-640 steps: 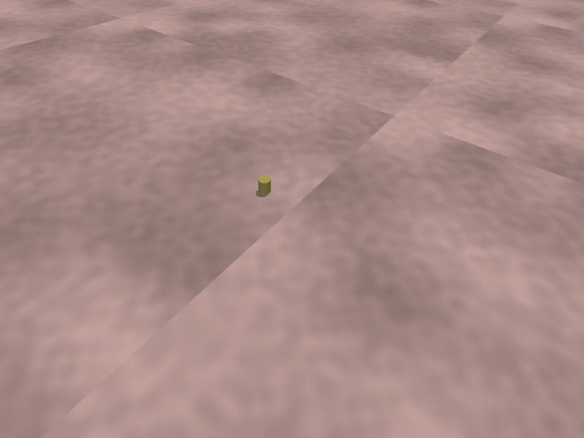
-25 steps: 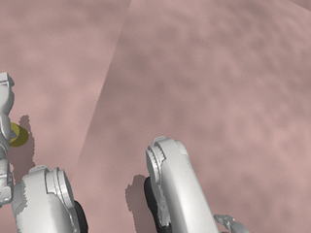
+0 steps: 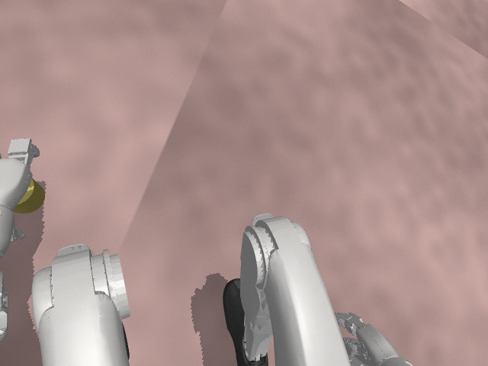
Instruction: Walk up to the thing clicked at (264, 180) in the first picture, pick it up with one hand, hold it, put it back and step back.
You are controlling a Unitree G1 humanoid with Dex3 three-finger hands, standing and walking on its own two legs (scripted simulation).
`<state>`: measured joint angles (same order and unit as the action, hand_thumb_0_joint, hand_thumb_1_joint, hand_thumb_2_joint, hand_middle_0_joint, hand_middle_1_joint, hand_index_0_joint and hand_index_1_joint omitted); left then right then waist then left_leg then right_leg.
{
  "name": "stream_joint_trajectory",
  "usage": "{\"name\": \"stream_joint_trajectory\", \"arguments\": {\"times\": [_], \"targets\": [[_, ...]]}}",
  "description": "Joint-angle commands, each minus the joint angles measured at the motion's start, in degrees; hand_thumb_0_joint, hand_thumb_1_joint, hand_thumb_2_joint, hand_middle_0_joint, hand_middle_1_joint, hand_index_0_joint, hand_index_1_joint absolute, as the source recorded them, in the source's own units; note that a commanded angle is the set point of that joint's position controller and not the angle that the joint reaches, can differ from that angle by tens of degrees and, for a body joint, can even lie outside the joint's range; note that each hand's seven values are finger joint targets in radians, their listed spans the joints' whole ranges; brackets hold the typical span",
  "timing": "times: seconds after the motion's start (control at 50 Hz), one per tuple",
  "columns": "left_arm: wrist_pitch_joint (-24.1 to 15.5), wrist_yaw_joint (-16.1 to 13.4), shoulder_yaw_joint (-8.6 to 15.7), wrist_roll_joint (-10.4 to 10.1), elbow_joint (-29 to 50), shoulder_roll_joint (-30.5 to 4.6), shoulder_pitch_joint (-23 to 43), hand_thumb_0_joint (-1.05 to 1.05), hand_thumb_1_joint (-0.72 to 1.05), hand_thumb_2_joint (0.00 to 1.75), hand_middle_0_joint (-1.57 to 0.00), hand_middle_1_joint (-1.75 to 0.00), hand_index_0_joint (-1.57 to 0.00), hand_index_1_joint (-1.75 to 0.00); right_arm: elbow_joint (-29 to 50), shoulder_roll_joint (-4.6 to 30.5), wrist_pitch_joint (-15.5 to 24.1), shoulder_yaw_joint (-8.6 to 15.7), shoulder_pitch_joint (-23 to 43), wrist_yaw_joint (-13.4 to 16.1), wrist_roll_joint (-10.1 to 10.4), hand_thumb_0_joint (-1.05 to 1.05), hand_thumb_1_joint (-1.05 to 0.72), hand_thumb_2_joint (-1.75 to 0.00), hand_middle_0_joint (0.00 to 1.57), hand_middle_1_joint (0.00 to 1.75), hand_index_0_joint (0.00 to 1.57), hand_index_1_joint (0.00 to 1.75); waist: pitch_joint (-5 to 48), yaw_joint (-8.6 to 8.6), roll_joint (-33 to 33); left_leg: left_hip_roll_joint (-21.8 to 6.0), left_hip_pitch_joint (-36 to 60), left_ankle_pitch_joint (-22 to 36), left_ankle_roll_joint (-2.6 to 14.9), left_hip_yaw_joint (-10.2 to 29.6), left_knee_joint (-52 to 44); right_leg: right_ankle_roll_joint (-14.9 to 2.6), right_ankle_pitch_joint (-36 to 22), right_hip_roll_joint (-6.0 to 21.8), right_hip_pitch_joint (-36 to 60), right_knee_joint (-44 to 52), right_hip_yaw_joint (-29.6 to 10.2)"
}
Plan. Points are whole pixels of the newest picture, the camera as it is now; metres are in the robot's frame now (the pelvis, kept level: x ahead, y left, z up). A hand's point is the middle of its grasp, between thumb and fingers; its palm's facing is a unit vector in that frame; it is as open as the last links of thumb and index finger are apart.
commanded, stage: rest palm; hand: left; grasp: from above
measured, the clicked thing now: (18, 192) +0.44 +0.29 -0.27
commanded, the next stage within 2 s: close in 1.16 s
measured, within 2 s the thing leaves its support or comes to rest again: neither
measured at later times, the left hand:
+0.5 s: hand (11, 195) +0.43 +0.29 -0.23, palm faces -0.49 -0.17 -0.86, open 14.3 cm
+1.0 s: hand (19, 191) +0.44 +0.28 -0.24, palm faces -0.41 -0.12 -0.90, open 14.2 cm
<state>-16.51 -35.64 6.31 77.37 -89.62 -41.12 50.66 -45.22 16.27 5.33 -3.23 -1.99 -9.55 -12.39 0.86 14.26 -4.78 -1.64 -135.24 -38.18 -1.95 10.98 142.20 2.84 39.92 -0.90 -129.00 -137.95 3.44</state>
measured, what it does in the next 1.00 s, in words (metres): stands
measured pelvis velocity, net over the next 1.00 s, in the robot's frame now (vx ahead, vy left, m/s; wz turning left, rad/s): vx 0.00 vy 0.01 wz -0.07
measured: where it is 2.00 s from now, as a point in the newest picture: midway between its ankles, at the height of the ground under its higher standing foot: (185, 365)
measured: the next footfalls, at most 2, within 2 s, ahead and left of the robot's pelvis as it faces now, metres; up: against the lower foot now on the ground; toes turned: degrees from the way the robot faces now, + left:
none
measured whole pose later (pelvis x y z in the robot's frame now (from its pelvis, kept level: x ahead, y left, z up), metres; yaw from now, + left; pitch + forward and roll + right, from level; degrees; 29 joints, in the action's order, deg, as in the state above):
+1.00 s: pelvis +0.00 +0.01 -0.01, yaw -4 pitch +28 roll -11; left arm -9.6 -40.9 7.4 71.9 -100.8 -47.6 55.8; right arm -45.6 18.0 15.3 -10.1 -1.8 -17.4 -17.3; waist -4.7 18.8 -5.9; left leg -2.5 -135.6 -40.3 -1.4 14.5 146.5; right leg 4.0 39.7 -3.0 -128.6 -138.9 5.9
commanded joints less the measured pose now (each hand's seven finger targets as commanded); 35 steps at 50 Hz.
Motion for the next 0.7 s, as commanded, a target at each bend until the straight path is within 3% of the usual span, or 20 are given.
{"name": "stream_joint_trajectory", "arguments": {"times": [0.0, 0.02, 0.04, 0.12, 0.16, 0.18, 0.2, 0.22, 0.26, 0.3, 0.32, 0.34, 0.36, 0.44, 0.46, 0.5, 0.52, 0.54, 0.6, 0.68], "targets": [[4.4, -5.9, 1.5, 0.3, 2.1, -13.2, 21.4, 0.0, -0.56, 1.01, -0.06, -0.95, -0.04, -0.97, -1.0, 15.6, 1.0, 3.3, -10.5, -0.6, -1.5, 0.0, -0.89, -0.9, 0.2, 0.3, 0.2, 0.3, 33.3, 3.05, 25.3, 0.9, 32.6, 5.9, 2.28, -7.5, -14.1, -3.5, -10.8, -1.8, 9.6, 12.1, 8.7], [5.2, -6.2, 2.1, -0.4, 1.7, -13.8, 20.9, 0.0, -0.56, 1.01, -0.06, -0.95, -0.04, -0.96, -1.3, 15.7, 1.2, 3.4, -10.1, -0.8, -1.7, 0.0, -0.89, -0.9, 0.2, 0.3, 0.2, 0.3, 33.8, 2.59, 25.7, 0.9, 32.3, 5.9, 2.3, -7.5, -14.1, -3.45, -10.7, -1.8, 10.0, 12.0, 8.5], [6.1, -6.1, 1.8, -0.6, -0.4, -14.2, 21.6, 0.0, -0.56, 1.01, -0.06, -0.95, -0.04, -0.97, -0.5, 15.8, 1.9, 2.7, -10.1, -1.4, -2.0, 0.0, -0.89, -0.9, 0.2, 0.3, 0.2, 0.3, 32.6, 3.51, 25.9, 0.9, 31.5, 5.5, 2.42, -7.6, -13.4, -3.48, -10.9, -1.7, 10.1, 11.7, 8.6], [7.6, -4.6, 3.3, -2.7, 0.8, -17.6, 23.4, 0.0, -0.54, 0.99, -0.05, -0.97, -0.05, -0.98, -0.6, 16.0, 3.0, 1.5, -11.3, -2.6, -2.5, 0.0, -0.89, -0.9, 0.2, 0.3, 0.2, 0.3, 33.4, 3.76, 24.2, 0.7, 29.1, 5.8, 3.01, -7.8, -11.5, -3.47, -11.5, -2.0, 13.3, 12.5, 8.0], [8.0, -3.2, 3.8, -4.8, -0.8, -16.4, 19.7, 0.0, -0.53, 0.98, -0.05, -0.98, -0.05, -0.98, 0.2, 15.8, 3.5, 1.0, -11.1, -3.1, -2.7, 0.0, -0.89, -0.9, 0.2, 0.3, 0.2, 0.3, 34.4, 3.1, 23.2, 0.6, 29.0, 7.6, 3.15, -7.4, -11.1, -3.48, -12.9, -2.4, 15.0, 12.4, 8.2], [8.2, -2.5, 2.4, -5.4, -2.8, -15.2, 17.5, 0.0, -0.54, 0.98, -0.05, -0.99, -0.05, -0.99, 0.3, 15.3, 3.6, 0.4, -10.8, -3.3, -2.6, 0.0, -0.89, -0.9, 0.2, 0.3, 0.2, 0.3, 34.5, 2.66, 22.8, 0.6, 28.6, 7.5, 3.15, -7.4, -11.1, -3.78, -13.1, -2.6, 16.1, 12.6, 7.9], [8.0, -1.8, 4.4, -5.8, -0.7, -17.7, 17.8, 0.0, -0.53, 0.97, -0.05, -0.99, -0.05, -0.99, 0.9, 16.0, 3.9, 0.9, -11.5, -3.4, -2.8, 0.0, -0.89, -0.9, 0.2, 0.3, 0.2, 0.3, 35.5, 3.44, 21.7, 0.4, 29.1, 9.5, 3.32, -7.3, -10.1, -3.47, -15.3, -2.7, 17.6, 12.3, 8.1], [8.1, -0.9, 5.6, -5.6, -1.9, -19.6, 15.8, 0.0, -0.52, 0.97, -0.05, -0.99, -0.06, -0.99, 0.4, 16.6, 3.9, 0.8, -12.7, -3.5, -2.8, 0.0, -0.89, -0.9, 0.2, 0.3, 0.2, 0.3, 35.1, 2.83, 21.4, 0.6, 28.3, 10.0, 3.41, -7.4, -10.1, -3.52, -15.8, -2.5, 18.5, 12.0, 8.0], [7.7, 0.8, 6.8, -6.9, -1.4, -20.4, 13.1, 0.0, -0.53, 0.97, -0.05, -0.99, -0.05, -0.99, 0.0, 16.0, 3.7, 0.7, -14.1, -3.7, -3.1, 0.0, -0.89, -0.9, 0.2, 0.3, 0.2, 0.3, 36.3, 2.27, 21.3, 0.5, 28.1, 11.7, 3.37, -7.3, -10.3, -3.55, -17.5, -2.7, 21.4, 11.8, 7.8], [6.7, 2.0, 6.5, -8.3, -0.1, -19.2, 12.2, 0.0, -0.55, 0.98, -0.05, -0.99, -0.05, -0.99, 0.5, 15.8, 3.5, 0.5, -13.8, -3.8, -2.9, 0.0, -0.9, -0.9, 0.2, 0.3, 0.2, 0.3, 36.6, 1.78, 20.3, 0.2, 27.2, 12.5, 3.49, -7.0, -10.1, -3.42, -18.6, -3.0, 22.8, 12.5, 7.8], [5.9, 2.2, 7.5, -8.5, 1.4, -20.7, 12.8, 0.0, -0.54, 0.97, -0.05, -0.99, -0.05, -0.99, 0.2, 15.7, 3.4, 0.0, -14.5, -3.8, -3.0, 0.0, -0.89, -0.9, 0.2, 0.3, 0.2, 0.3, 36.5, 2.27, 19.7, 0.2, 26.5, 12.2, 3.64, -6.7, -9.8, -3.32, -18.7, -3.0, 23.4, 12.6, 8.0], [5.1, 3.1, 5.6, -8.5, 1.9, -19.3, 14.4, 0.0, -0.56, 0.99, -0.05, -0.99, -0.05, -0.99, 0.5, 15.7, 3.4, -0.1, -14.6, -4.0, -2.9, 0.0, -0.89, -0.9, 0.2, 0.3, 0.2, 0.3, 35.5, 3.49, 19.5, 0.3, 25.7, 11.6, 3.67, -6.7, -9.2, -3.3, -18.3, -2.9, 23.2, 12.3, 7.7], [4.1, 3.5, 5.6, -8.7, 3.3, -19.3, 14.3, 0.0, -0.55, 0.98, -0.05, -0.99, -0.05, -0.99, 0.2, 16.3, 3.3, 0.3, -15.2, -4.0, -2.8, 0.0, -0.89, -0.9, 0.2, 0.3, 0.2, 0.3, 35.8, 3.5, 19.9, 0.1, 25.7, 12.4, 3.65, -6.6, -9.3, -3.19, -19.2, -3.1, 24.3, 12.8, 7.5], [0.0, 3.0, 5.3, -8.1, 3.9, -19.6, 14.1, 0.0, -0.55, 1.0, -0.06, -0.97, -0.05, -0.98, -0.5, 16.5, 3.3, -0.6, -15.6, -4.1, -3.0, 0.0, -0.89, -0.9, 0.2, 0.3, 0.2, 0.3, 35.2, 3.81, 20.2, -0.1, 26.8, 11.2, 3.16, -5.7, -8.8, -3.35, -17.9, -3.5, 23.2, 12.5, 8.4], [-1.1, 2.7, 3.3, -7.4, 5.1, -17.9, 16.1, 0.0, -0.56, 1.0, -0.06, -0.96, -0.05, -0.98, 0.2, 17.2, 3.5, -0.3, -15.5, -4.2, -3.1, 0.0, -0.89, -0.9, 0.2, 0.3, 0.2, 0.3, 33.9, 4.86, 21.1, 0.1, 26.9, 10.5, 3.04, -5.8, -8.7, -3.41, -17.3, -3.3, 22.5, 12.3, 8.7], [-2.2, 1.0, 5.6, -5.8, 3.9, -21.0, 14.2, 0.0, -0.55, 1.0, -0.07, -0.95, -0.05, -0.97, -0.4, 17.3, 3.4, -0.8, -15.3, -4.1, -3.2, 0.0, -0.89, -0.9, 0.2, 0.3, 0.2, 0.3, 34.0, 3.59, 21.3, -0.1, 27.8, 10.1, 2.79, -5.7, -9.0, -3.53, -16.4, -3.7, 22.1, 12.3, 9.1], [-2.6, 0.3, 3.9, -5.2, 1.9, -19.1, 14.0, 0.0, -0.55, 1.0, -0.06, -0.96, -0.05, -0.97, 0.5, 17.0, 3.6, -1.2, -13.9, -4.2, -3.2, 0.0, -0.89, -0.9, 0.2, 0.3, 0.2, 0.3, 32.4, 3.72, 21.9, 0.0, 26.6, 7.4, 2.69, -5.7, -9.2, -3.77, -13.8, -3.8, 20.5, 12.2, 8.9], [-3.0, -1.0, 5.0, -4.9, 1.6, -19.6, 13.9, 0.0, -0.53, 0.99, -0.06, -0.95, -0.05, -0.96, 0.6, 17.3, 3.6, -1.4, -13.5, -4.1, -3.4, 0.0, -0.88, -0.9, 0.2, 0.3, 0.2, 0.3, 31.6, 3.73, 21.4, 0.0, 26.9, 6.4, 2.59, -5.4, -10.1, -3.77, -12.6, -3.7, 19.4, 12.4, 10.0], [-2.3, -4.5, 3.6, -1.5, -0.3, -19.6, 14.6, 0.0, -0.53, 1.0, -0.06, -0.95, -0.05, -0.96, 0.2, 17.6, 4.1, -1.7, -12.1, -4.3, -4.4, 0.0, -0.88, -0.9, 0.2, 0.3, 0.2, 0.3, 29.8, 4.31, 23.1, 0.0, 27.7, 4.9, 2.25, -5.4, -10.8, -4.02, -10.9, -4.1, 16.6, 11.8, 10.4], [0.8, -8.8, 2.3, -0.5, -2.8, -17.6, 16.1, 0.0, -0.54, 1.0, -0.07, -0.93, -0.05, -0.95, -0.5, 18.5, 5.6, -1.2, -10.8, -5.0, -5.2, 0.0, -0.88, -0.9, 0.2, 0.3, 0.2, 0.3, 27.7, 5.34, 23.2, 0.1, 27.7, 4.7, 2.18, -5.4, -10.8, -3.74, -10.8, -4.1, 14.4, 11.7, 10.7]]}}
